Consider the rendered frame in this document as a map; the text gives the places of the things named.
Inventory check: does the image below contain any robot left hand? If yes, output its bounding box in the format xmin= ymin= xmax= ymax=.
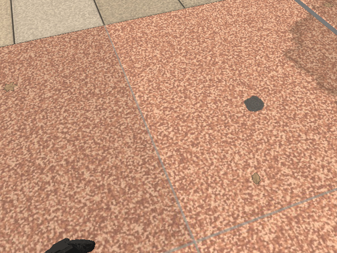
xmin=45 ymin=238 xmax=95 ymax=253

